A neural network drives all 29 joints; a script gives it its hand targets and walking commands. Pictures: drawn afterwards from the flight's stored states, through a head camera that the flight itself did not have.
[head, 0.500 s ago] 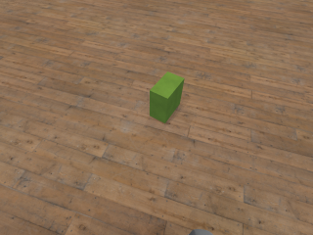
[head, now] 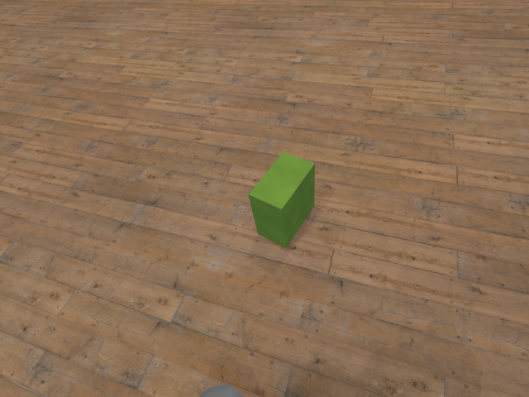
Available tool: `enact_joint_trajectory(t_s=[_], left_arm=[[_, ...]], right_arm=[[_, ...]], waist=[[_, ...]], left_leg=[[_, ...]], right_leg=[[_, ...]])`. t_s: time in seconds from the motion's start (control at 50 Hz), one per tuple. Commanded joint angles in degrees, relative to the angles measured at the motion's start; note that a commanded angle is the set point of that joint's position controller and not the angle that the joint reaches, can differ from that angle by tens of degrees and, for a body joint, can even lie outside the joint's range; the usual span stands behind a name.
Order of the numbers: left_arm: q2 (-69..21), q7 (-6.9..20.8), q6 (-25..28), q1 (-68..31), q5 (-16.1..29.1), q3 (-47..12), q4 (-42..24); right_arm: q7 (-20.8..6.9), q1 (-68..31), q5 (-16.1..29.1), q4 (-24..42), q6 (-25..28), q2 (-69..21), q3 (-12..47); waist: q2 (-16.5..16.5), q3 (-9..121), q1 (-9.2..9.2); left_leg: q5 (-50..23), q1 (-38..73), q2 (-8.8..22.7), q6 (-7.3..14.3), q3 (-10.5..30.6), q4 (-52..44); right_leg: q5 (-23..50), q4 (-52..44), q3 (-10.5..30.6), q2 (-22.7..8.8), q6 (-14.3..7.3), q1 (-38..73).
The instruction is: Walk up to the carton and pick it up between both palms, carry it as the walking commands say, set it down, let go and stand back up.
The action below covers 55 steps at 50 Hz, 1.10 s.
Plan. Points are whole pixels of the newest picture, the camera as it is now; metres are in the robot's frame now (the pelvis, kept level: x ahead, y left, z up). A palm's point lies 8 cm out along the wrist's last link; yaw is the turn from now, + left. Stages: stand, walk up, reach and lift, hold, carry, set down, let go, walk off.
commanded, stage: walk up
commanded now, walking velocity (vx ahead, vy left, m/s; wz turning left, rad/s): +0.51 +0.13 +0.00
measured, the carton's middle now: (284, 200) +0.94 +0.01 -0.63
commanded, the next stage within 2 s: none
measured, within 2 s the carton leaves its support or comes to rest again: neither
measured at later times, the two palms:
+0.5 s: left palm out of the picture +0.12 +0.28 -0.14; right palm (362, 257) +0.39 -0.16 -0.15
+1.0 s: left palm (173, 233) +0.47 +0.26 -0.13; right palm (400, 274) +0.34 -0.22 -0.13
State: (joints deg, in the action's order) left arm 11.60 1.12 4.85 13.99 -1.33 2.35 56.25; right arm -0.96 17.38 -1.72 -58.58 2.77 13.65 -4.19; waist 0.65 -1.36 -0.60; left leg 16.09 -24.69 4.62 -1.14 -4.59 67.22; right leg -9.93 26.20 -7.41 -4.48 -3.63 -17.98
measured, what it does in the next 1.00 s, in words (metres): walks ahead: left foot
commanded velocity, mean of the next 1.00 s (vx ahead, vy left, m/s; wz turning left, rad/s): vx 0.38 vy -0.01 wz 0.00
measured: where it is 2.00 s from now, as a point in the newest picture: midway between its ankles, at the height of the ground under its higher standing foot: (292, 336)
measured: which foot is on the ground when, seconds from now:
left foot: up 0.00-0.48, down 0.50-1.00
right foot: down 0.00-0.50, up 0.52-1.00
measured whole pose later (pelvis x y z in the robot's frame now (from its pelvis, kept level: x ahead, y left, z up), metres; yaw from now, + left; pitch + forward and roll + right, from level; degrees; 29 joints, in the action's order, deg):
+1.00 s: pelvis +0.38 +0.02 +0.00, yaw +0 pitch +0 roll +0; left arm 12.2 2.4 -1.2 11.4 -1.3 3.4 53.9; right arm 0.0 20.5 -1.7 -59.4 2.3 12.3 -1.3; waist -0.6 -1.4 4.5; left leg 10.0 -9.7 5.6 -2.5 -6.0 19.7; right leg -10.4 34.6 -3.8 -5.2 3.8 -24.3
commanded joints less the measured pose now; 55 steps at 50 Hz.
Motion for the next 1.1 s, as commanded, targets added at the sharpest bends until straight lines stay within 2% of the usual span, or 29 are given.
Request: enact_joint_trajectory(t_s=[0.0,0.04,0.12,0.16,0.18,0.22,0.36,0.4,0.42,0.44,0.46,0.48,0.5,0.52,0.54,0.58,0.62,0.66,0.7,0.78,0.84,0.9,0.96,0.98,1.0,1.02,1.04,1.06,1.08], left_arm=[[6.1,-0.3,0.9,6.4,0.4,0.9,-0.3],[6.1,-0.5,1.1,6.5,0.4,0.7,-0.2],[5.7,-1.1,1.3,15.2,0.6,0.4,1.8],[6.0,-1.4,1.1,15.2,0.4,0.3,1.6],[6.4,-1.4,1.1,15.5,0.2,0.4,1.3],[8.0,-1.7,1.6,17.1,0.6,1.1,1.6],[7.6,-2.5,0.5,22.3,0.1,2.0,4.5],[8.3,-2.9,0.0,20.0,0.3,2.2,4.2],[8.5,-2.9,0.0,18.7,0.4,2.2,4.1],[7.4,-3.0,-0.4,18.4,0.7,1.7,5.2],[7.4,-2.5,-0.2,19.0,1.6,1.4,5.1],[3.5,-2.0,-0.6,21.9,2.1,0.2,2.2],[3.9,-2.0,-1.0,20.1,1.2,1.5,1.6],[4.3,-1.7,-0.9,14.5,0.7,2.0,-0.1],[3.8,-1.9,-1.3,15.5,1.4,1.6,0.9],[2.1,-1.0,-3.2,16.9,0.4,2.4,3.4],[2.1,-0.7,-4.4,16.7,0.6,2.4,2.9],[1.2,-0.7,-5.6,13.9,0.4,2.3,1.2],[1.5,-0.2,-6.4,12.3,-0.1,2.6,0.8],[3.1,1.2,-7.0,3.1,0.0,2.7,-3.6],[4.1,1.4,-6.9,-0.8,-0.1,2.7,-4.8],[3.0,1.3,-5.7,-3.8,-0.3,1.9,-5.4],[2.5,0.9,-4.0,-2.3,0.5,0.4,-5.6],[2.3,0.6,-3.0,-0.4,0.4,0.2,-4.8],[4.0,-0.3,-2.3,3.1,0.4,0.4,-2.9],[6.5,-1.0,-1.4,6.1,0.1,0.9,-1.6],[10.2,-1.3,-1.0,9.8,0.0,1.3,-1.3],[11.2,-2.4,-1.6,5.8,0.4,0.9,-1.2],[8.7,-2.2,-1.6,2.5,0.8,0.7,-0.8]], right_arm=[[-1.0,3.2,0.2,1.8,-2.1,0.9,-0.7],[-1.5,1.9,0.1,1.4,-3.1,1.0,-0.8],[-2.4,-5.9,-0.2,4.5,-4.3,0.8,-0.7],[-2.5,-7.5,-0.2,4.3,-4.3,0.7,-0.2],[-2.7,-9.4,0.1,4.9,-4.4,0.7,0.1],[-2.7,-11.1,-0.1,5.0,-3.7,0.7,0.3],[-2.5,-20.0,0.3,8.5,-0.9,0.1,1.9],[-2.1,-17.7,-0.1,8.3,-0.4,0.6,1.8],[-1.7,-13.9,-0.1,6.9,0.3,1.8,1.7],[-0.6,-3.8,0.1,4.8,1.5,3.3,1.0],[0.0,6.1,-0.5,1.4,2.6,8.8,0.0],[0.7,11.9,-0.6,0.9,2.6,16.0,-1.7],[0.9,12.5,0.2,1.1,2.2,15.6,-1.9],[1.2,9.2,0.9,1.1,2.3,14.4,-1.4],[1.3,5.0,0.3,2.3,2.4,9.6,-0.2],[1.6,1.1,1.1,2.9,2.1,6.9,0.8],[1.4,-0.7,0.4,3.6,1.9,5.9,1.3],[1.3,-2.6,0.1,3.2,1.2,5.3,1.5],[1.6,0.6,0.4,1.9,1.6,6.4,1.4],[1.3,0.1,0.1,2.3,1.1,7.5,0.5],[1.2,1.2,0.1,2.6,0.4,8.9,0.3],[1.5,4.1,0.1,1.4,0.2,8.1,0.9],[1.1,2.9,0.2,0.4,-0.1,8.4,0.9],[0.9,1.9,0.2,0.3,-0.4,7.7,0.6],[0.8,3.3,0.1,-0.3,-0.6,5.5,1.4],[0.7,4.0,0.4,-0.3,-0.3,1.9,2.1],[1.0,5.6,0.6,0.5,-0.6,-2.3,3.4],[1.8,6.9,0.8,0.3,-1.7,-2.9,3.5],[1.9,7.9,1.5,-0.9,-2.6,-0.6,2.5]], waist=[[-9.9,1.0,-0.27],[-10.2,-1.7,0.73],[-8.9,-5.4,-1.78],[-7.2,-6.9,-1.12],[-9.8,-7.1,-1.77],[-6.8,-8.2,-1.98],[-10.6,-7.3,-5.92],[-12.3,-4.4,-4.34],[-10.7,-1.7,-2.60],[-9.0,6.3,3.38],[-0.6,14.5,6.87],[18.7,18.5,6.79],[11.9,20.9,6.49],[5.0,12.6,5.16],[1.2,12.1,4.06],[1.5,4.8,1.44],[5.3,2.9,-0.24],[6.8,0.3,-1.15],[5.3,0.4,-0.72],[13.3,-2.4,1.05],[10.3,-4.3,2.63],[6.4,-3.6,4.38],[13.3,0.0,3.43],[11.9,2.2,1.52],[5.9,5.0,0.42],[-2.4,6.8,-0.72],[-17.1,6.6,-1.69],[-18.0,1.2,1.48],[-13.1,0.6,2.97]], left_leg=[[-8.4,-6.9,3.3,-0.5,4.4,0.0],[-12.3,-10.6,1.8,-0.6,3.1,-1.3],[-14.6,-15.7,1.6,-1.4,3.4,-5.9],[-16.1,-15.4,2.2,-1.8,3.1,-9.4],[-16.1,-17.4,1.7,-2.2,2.9,-11.0],[-17.4,-18.4,0.8,-1.7,1.8,-15.4],[-13.2,-14.8,0.9,-0.9,-4.2,-32.4],[-9.8,-8.5,-0.7,0.2,-5.4,-36.5],[-7.9,-1.5,-2.7,1.0,-5.8,-38.5],[-10.0,14.3,-3.1,1.5,-5.1,-42.0],[-14.7,32.1,4.0,2.8,2.8,-42.0],[-28.2,45.4,21.4,9.1,25.0,-42.5],[-39.3,45.8,25.2,12.1,30.7,-43.8],[-44.4,35.6,23.0,9.8,23.8,-43.9],[-44.8,29.9,22.3,10.9,19.9,-45.3],[-42.6,16.9,19.1,7.1,16.9,-49.5],[-42.6,13.0,16.5,7.0,13.4,-50.2],[-29.7,8.6,14.7,7.1,9.3,-53.4],[-25.6,10.7,13.7,4.6,7.2,-54.7],[-6.2,9.8,11.8,5.6,5.8,-58.2],[6.0,9.9,12.8,6.7,8.0,-59.1],[3.7,11.4,14.2,7.0,9.1,-58.6],[4.6,12.5,9.4,5.9,4.8,-55.4],[4.6,11.4,7.3,5.6,2.6,-51.8],[5.3,6.9,4.8,4.7,0.8,-46.9],[6.2,3.2,2.6,3.1,-1.2,-39.3],[11.4,-4.1,-1.9,0.2,-1.9,-26.3],[15.9,0.7,-1.0,-0.7,1.4,-24.2],[14.1,2.6,0.1,-1.7,2.7,-23.3]], right_leg=[[0.3,-16.5,14.1,-11.8,3.3,10.0],[1.7,-17.6,9.4,-9.8,3.9,10.0],[6.3,-18.5,11.2,-12.1,5.3,13.7],[3.5,-19.4,9.8,-12.3,3.4,11.2],[3.3,-19.4,8.9,-11.7,2.4,14.9],[9.1,-19.1,7.4,-12.2,2.9,16.9],[26.7,-14.8,4.5,-13.8,-0.7,24.3],[36.1,-10.2,1.4,-13.9,-0.4,24.9],[39.6,-4.2,1.8,-12.0,0.0,23.1],[34.5,7.1,-1.7,-7.6,1.4,18.1],[16.6,20.1,-0.2,-3.7,2.5,7.3],[-21.0,35.8,0.7,3.0,4.6,-9.0],[-25.5,45.3,6.9,1.7,4.1,-12.5],[-18.9,45.0,8.5,-0.4,4.7,-12.9],[-15.2,47.4,8.3,-1.0,4.5,-11.3],[-11.7,45.5,9.1,-2.3,5.8,-7.7],[-9.9,41.2,8.9,-2.6,6.7,-6.2],[-7.3,38.2,7.6,-2.2,6.6,-6.4],[-1.8,36.2,6.5,-1.1,6.7,-8.8],[2.0,26.5,4.9,-1.7,7.1,-12.1],[0.8,17.0,3.7,-1.2,7.7,-11.3],[0.1,10.2,4.0,-1.2,7.7,-9.0],[-0.6,3.1,1.4,0.4,6.8,-1.9],[0.4,-1.9,0.5,1.1,6.3,3.9],[0.4,-3.3,0.1,1.3,6.0,14.4],[-3.6,-8.6,6.5,-4.6,4.6,20.2],[5.5,-14.7,21.6,-17.4,2.1,23.4],[35.1,-13.3,23.3,-22.6,-0.8,14.6],[51.0,-7.6,15.9,-17.0,-4.0,13.0]])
